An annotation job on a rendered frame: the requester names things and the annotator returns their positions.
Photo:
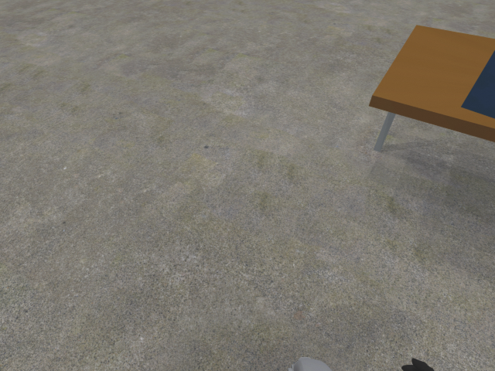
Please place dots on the table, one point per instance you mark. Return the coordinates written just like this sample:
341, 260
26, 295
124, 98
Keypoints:
430, 79

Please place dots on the carton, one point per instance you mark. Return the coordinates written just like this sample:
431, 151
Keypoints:
481, 99

